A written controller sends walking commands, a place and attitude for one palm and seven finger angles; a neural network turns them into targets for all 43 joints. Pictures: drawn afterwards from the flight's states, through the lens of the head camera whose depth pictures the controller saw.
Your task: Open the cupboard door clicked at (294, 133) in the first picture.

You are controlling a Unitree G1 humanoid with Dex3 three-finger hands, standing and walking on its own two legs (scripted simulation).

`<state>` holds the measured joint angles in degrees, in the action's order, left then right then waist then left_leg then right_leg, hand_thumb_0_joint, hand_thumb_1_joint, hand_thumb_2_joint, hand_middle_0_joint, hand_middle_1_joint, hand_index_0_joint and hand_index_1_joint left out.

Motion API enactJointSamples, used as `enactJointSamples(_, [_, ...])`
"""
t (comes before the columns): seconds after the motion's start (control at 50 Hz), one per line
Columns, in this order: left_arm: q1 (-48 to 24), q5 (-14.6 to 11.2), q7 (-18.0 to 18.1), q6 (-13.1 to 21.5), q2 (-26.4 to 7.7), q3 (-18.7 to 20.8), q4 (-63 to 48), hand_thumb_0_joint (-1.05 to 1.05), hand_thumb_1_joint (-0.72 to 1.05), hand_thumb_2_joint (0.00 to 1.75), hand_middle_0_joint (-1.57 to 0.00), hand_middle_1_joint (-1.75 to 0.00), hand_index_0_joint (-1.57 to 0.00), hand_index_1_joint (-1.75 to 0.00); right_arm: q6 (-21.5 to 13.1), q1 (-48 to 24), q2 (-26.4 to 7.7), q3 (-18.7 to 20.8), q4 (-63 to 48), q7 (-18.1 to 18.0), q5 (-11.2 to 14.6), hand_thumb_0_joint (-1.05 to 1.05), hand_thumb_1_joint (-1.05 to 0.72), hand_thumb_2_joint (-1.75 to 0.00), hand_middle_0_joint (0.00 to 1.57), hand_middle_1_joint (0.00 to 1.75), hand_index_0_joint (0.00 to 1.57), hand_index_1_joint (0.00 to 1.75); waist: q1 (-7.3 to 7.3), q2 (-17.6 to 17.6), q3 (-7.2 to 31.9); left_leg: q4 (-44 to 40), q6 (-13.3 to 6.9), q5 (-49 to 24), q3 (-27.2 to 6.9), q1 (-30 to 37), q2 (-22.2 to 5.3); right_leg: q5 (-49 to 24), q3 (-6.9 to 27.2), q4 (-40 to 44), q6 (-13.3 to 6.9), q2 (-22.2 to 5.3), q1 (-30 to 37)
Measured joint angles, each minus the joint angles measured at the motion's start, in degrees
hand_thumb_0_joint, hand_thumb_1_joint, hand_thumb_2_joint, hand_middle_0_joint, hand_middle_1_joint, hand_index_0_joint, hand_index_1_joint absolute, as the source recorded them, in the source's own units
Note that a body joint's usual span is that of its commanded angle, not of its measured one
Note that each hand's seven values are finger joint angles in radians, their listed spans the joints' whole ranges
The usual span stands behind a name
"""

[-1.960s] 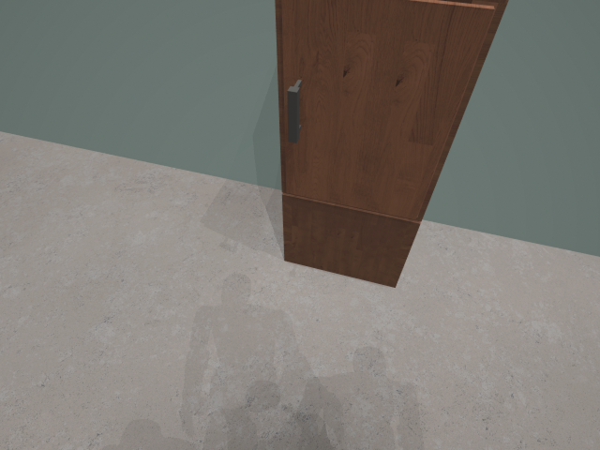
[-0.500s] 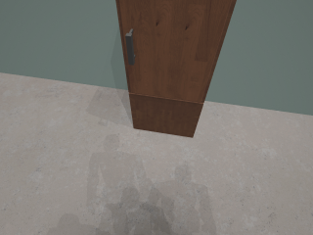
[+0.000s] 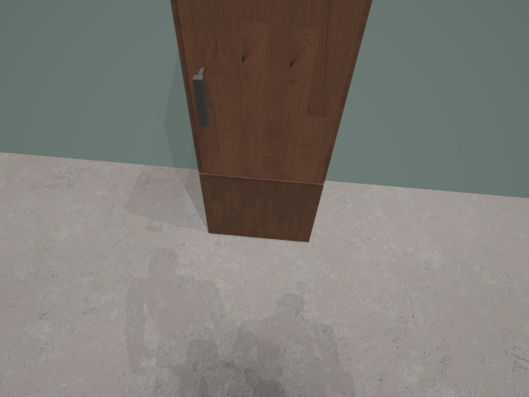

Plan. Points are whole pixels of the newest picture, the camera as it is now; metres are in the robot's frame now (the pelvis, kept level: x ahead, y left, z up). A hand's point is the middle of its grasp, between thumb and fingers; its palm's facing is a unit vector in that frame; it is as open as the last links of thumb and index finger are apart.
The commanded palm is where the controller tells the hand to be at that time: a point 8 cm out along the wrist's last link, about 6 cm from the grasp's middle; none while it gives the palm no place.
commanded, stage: take the last steps up to it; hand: left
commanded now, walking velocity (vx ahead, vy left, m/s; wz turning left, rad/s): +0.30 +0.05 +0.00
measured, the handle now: (202, 97) +0.84 +0.22 -0.02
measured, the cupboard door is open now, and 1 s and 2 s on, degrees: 0 0 0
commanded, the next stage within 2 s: come to a stop and stand still in 0.64 s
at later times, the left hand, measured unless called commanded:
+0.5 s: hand out of the picture +0.10 +0.18 -0.19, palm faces +0.10 -0.99 -0.13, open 7.4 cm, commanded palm none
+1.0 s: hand (172, 290) +0.35 +0.21 -0.18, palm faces +0.03 -0.98 -0.22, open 7.3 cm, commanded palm none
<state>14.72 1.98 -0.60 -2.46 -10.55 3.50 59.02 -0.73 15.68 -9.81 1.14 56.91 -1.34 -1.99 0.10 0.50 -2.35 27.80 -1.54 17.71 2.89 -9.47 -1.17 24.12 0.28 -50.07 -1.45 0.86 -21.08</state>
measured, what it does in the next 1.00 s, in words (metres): walks ahead: right foot, then left foot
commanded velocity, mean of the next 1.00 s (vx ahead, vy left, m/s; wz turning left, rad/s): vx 0.08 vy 0.03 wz -0.02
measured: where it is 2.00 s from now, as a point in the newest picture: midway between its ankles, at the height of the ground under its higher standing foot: (252, 386)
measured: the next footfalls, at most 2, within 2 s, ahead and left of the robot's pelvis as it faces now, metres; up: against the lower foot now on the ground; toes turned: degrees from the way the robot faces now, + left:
right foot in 0.16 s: +0.10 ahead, -0.13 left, +0.00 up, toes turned -2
left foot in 0.48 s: +0.24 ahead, +0.14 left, +0.00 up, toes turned +9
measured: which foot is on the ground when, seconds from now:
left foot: down 0.00-0.16, up 0.18-0.46, down 0.48-1.00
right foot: up 0.00-0.14, down 0.16-0.48, up 0.50-0.74, down 0.76-1.00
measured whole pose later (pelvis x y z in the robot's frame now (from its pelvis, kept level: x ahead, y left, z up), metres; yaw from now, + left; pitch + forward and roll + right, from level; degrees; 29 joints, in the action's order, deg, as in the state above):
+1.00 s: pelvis +0.30 +0.03 -0.01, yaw +0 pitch +0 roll +0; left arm 10.5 0.7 2.2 -0.9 -9.3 2.3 59.9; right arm 0.8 12.7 -9.1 1.3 60.8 -2.0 -0.5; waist 0.2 0.0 -5.1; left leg 30.8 -0.1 17.7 5.1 -11.3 -1.8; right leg 17.5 -3.8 -33.6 -0.6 -1.3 -14.5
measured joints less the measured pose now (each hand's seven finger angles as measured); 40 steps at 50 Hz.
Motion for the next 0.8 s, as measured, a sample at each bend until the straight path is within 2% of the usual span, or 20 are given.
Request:
enactJointSamples(0.06, [-0.81, -0.19, -0.60, 0.86, 0.18, -0.24, -0.89, 0.01, 0.91, 0.89, -0.20, -0.30, -0.20, -0.29, -0.14, 2.99, 0.30, -0.30, 1.77, 0.05, 0.07, 0.00, -0.91, -0.90, 0.20, 0.30, 0.20, 0.30, 0.33, -0.76, -0.37, -3.43, 0.23, -1.16, -0.36, 2.24, -0.09, -1.18, -2.15, 3.11, 0.17, -1.37, -0.43])
enactJointSamples(0.14, [-1.45, -0.34, -0.92, 2.24, 0.49, -0.31, -2.01, 0.01, 0.91, 0.89, -0.20, -0.30, -0.20, -0.29, 0.27, 6.47, 0.51, -0.18, 4.65, 0.19, 0.46, 0.00, -0.91, -0.89, 0.20, 0.30, 0.20, 0.30, 0.64, -1.34, -0.89, -1.97, 0.99, 1.20, -0.35, 3.17, -0.12, -5.67, -3.46, 15.08, 0.13, -1.66, 3.36])
enactJointSamples(0.16, [-1.28, -0.33, -0.89, 2.86, 0.29, -0.30, -2.36, 0.01, 0.90, 0.89, -0.20, -0.30, -0.20, -0.29, 0.33, 7.51, 0.70, -0.13, 5.16, 0.27, 0.74, 0.00, -0.91, -0.89, 0.20, 0.30, 0.20, 0.30, 0.61, -0.77, -0.73, 0.30, 1.09, 2.86, -0.24, 2.46, 0.36, -6.09, -2.79, 18.86, -0.35, -1.91, 4.98])
enactJointSamples(0.18, [-1.44, -0.27, -0.67, 3.51, 0.50, -0.20, -2.26, 0.01, 0.90, 0.89, -0.20, -0.30, -0.20, -0.29, 0.52, 8.01, 0.61, -0.02, 5.75, 0.36, 1.00, 0.00, -0.91, -0.89, 0.20, 0.30, 0.20, 0.30, 0.45, -1.04, -1.01, 4.15, 0.75, 5.31, -0.15, 1.11, 0.20, -8.74, -2.78, 18.97, -0.35, -1.82, 5.02])
enactJointSamples(0.22, [-1.38, -0.44, -0.16, 4.22, 1.53, -0.31, -1.76, 0.01, 0.90, 0.89, -0.20, -0.30, -0.20, -0.29, 1.33, 7.90, 0.03, 0.40, 6.96, 0.61, 0.99, 0.00, -0.91, -0.89, 0.20, 0.30, 0.20, 0.30, 0.69, -2.58, -1.65, 15.94, 0.35, 10.06, -0.77, -3.60, -0.32, -8.17, -4.01, 17.79, -0.25, -1.24, 5.84])
enactJointSamples(0.26, [-0.21, -0.49, 0.53, 4.50, 2.19, -0.37, -1.25, 0.00, 0.90, 0.89, -0.20, -0.30, -0.20, -0.29, 1.75, 6.95, -0.23, 0.82, 7.41, 0.84, 0.88, 0.00, -0.91, -0.89, 0.20, 0.30, 0.20, 0.30, 0.65, -2.58, -1.69, 25.33, 0.36, 10.00, -0.35, -8.77, -0.43, -7.45, -4.29, 19.64, -0.38, -1.20, 7.78])
enactJointSamples(0.3, [1.21, -0.35, 1.06, 4.45, 2.52, -0.25, -0.32, 0.00, 0.91, 0.89, -0.20, -0.30, -0.20, -0.29, 1.56, 5.70, -0.26, 1.17, 6.70, 1.12, 0.82, 0.01, -0.91, -0.90, 0.20, 0.30, 0.20, 0.30, 0.76, -1.89, -1.53, 28.05, 0.70, 8.12, 0.49, -12.80, -1.17, -7.83, -4.30, 22.52, -0.12, -1.48, 9.95])
enactJointSamples(0.38, [3.52, -0.22, 0.82, 4.39, 2.65, -0.30, 2.02, 0.00, 0.91, 0.89, -0.20, -0.30, -0.20, -0.29, 0.56, 2.58, 0.12, 1.40, 3.98, 1.76, 1.01, 0.01, -0.91, -0.90, 0.20, 0.30, 0.20, 0.30, 0.79, -0.31, -1.43, 19.15, 1.34, 2.94, 1.61, -15.87, -2.88, -7.61, -4.44, 26.16, 1.05, -2.36, 13.56])
enactJointSamples(0.46, [5.24, -0.41, 0.43, 3.83, 2.94, -0.22, 3.52, 0.01, 0.90, 0.89, -0.20, -0.30, -0.20, -0.29, -1.27, -0.03, -0.06, 1.17, 1.67, 2.05, 0.98, 0.00, -0.91, -0.90, 0.20, 0.30, 0.19, 0.30, 0.06, 0.02, -1.80, 6.23, 1.46, -2.48, 2.36, -12.42, -3.10, -3.02, -4.45, 22.72, 2.53, -3.07, 15.18])
enactJointSamples(0.48, [5.78, -0.50, 0.31, 3.60, 3.08, -0.20, 3.60, 0.01, 0.90, 0.89, -0.20, -0.30, -0.20, -0.29, -2.05, -0.47, -0.32, 1.17, 1.21, 1.89, 0.72, 0.00, -0.91, -0.90, 0.20, 0.30, 0.19, 0.30, -0.12, -0.25, -1.66, 4.97, 0.78, -4.34, 2.23, -11.79, -3.14, -0.75, -4.26, 18.90, 1.94, -3.16, 13.96])
enactJointSamples(0.52, [5.15, -0.56, 0.26, 2.79, 2.44, -0.16, 4.04, 0.01, 0.90, 0.89, -0.20, -0.30, -0.20, -0.29, -2.90, -1.83, 0.45, 1.00, 0.87, 1.14, 0.18, 0.00, -0.91, -0.90, 0.20, 0.30, 0.20, 0.30, -0.23, 1.17, -2.42, 8.39, 0.07, -3.47, 3.61, -11.82, -2.39, 4.17, -2.34, 5.06, 0.40, -3.54, 8.95])
enactJointSamples(0.56, [3.82, -0.52, 0.25, 2.41, 1.81, -0.15, 4.08, 0.01, 0.91, 0.89, -0.20, -0.30, -0.20, -0.29, -3.14, -1.98, 1.21, 0.58, 0.46, 0.53, 0.10, 0.00, -0.91, -0.90, 0.20, 0.30, 0.20, 0.30, -0.18, 1.82, -2.47, 7.83, -0.17, -2.05, 4.75, -10.08, -1.84, 3.86, -1.93, -6.98, -0.57, -3.33, 3.06])
enactJointSamples(0.58, [2.93, -0.51, 0.16, 2.40, 1.59, -0.11, 3.81, 0.01, 0.91, 0.89, -0.20, -0.30, -0.20, -0.29, -3.13, -1.79, 1.37, 0.56, 0.49, 0.11, 0.13, 0.00, -0.92, -0.90, 0.20, 0.30, 0.20, 0.30, -0.13, 1.87, -2.40, 6.44, -0.13, -2.03, 5.09, -8.86, -1.53, 2.86, -2.26, -9.59, -0.63, -3.45, 0.76])
enactJointSamples(0.62, [0.95, -0.50, 0.04, 2.47, 1.39, -0.10, 2.68, 0.01, 0.91, 0.89, -0.20, -0.30, -0.20, -0.29, -2.97, -1.16, 1.31, 0.32, 1.02, -0.22, 0.13, 0.00, -0.93, -0.89, 0.20, 0.30, 0.20, 0.30, -0.09, 1.42, -2.26, 3.18, 0.05, -2.67, 5.36, -6.31, -1.08, 1.10, -3.23, -8.08, -0.40, -3.79, -1.97])
enactJointSamples(0.7, [-2.09, -0.35, 0.34, 3.14, 0.71, -0.07, 0.06, 0.02, 0.93, 0.89, -0.20, -0.30, -0.20, -0.29, -1.68, 0.55, 1.08, -0.09, 2.95, 0.01, 0.31, 0.00, -0.93, -0.89, 0.20, 0.30, 0.20, 0.30, 0.12, -0.36, -1.83, 0.35, 0.39, -1.80, 5.02, -2.41, -1.02, -3.46, -4.96, 6.63, 0.15, -3.46, -1.28])
enactJointSamples(0.74, [-2.50, -0.34, 0.24, 3.81, 0.11, -0.06, -1.14, 0.02, 0.93, 0.89, -0.20, -0.30, -0.20, -0.29, -0.81, 1.63, 1.20, -0.10, 4.01, 0.29, 0.60, 0.00, -0.92, -0.89, 0.20, 0.30, 0.20, 0.30, -0.07, -0.42, -1.40, 1.99, 1.03, 0.53, 5.13, -1.35, -0.77, -7.09, -5.04, 14.10, 0.21, -3.15, 1.19])
enactJointSamples(0.76, [-2.40, -0.27, 0.29, 4.29, -0.30, -0.08, -1.70, 0.01, 0.93, 0.89, -0.20, -0.30, -0.20, -0.29, -0.45, 2.29, 1.35, -0.10, 4.37, 0.49, 0.83, 0.00, -0.92, -0.90, 0.20, 0.30, 0.20, 0.30, -0.26, 0.11, -0.95, 3.83, 1.30, 2.25, 5.35, -1.47, -0.29, -8.50, -4.10, 17.04, -0.37, -3.34, 2.23])
enactJointSamples(0.8, [-2.89, -0.29, 0.74, 4.74, 0.43, -0.34, -1.40, 0.01, 0.93, 0.89, -0.20, -0.30, -0.20, -0.29, 0.62, 2.18, 0.66, 0.08, 5.34, 0.66, 1.09, 0.00, -0.92, -0.90, 0.20, 0.30, 0.20, 0.30, -0.08, -1.90, -1.06, 8.90, 1.46, 7.33, 3.72, -2.66, -0.88, -8.30, -4.87, 15.14, -0.72, -2.52, 2.65])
